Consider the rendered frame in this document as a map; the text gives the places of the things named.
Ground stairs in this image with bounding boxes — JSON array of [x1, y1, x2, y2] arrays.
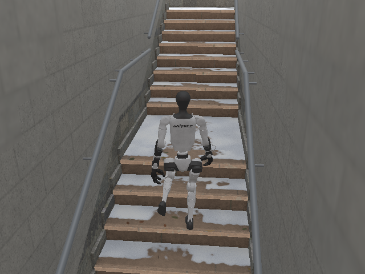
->
[[147, 12, 238, 118], [96, 164, 252, 274]]

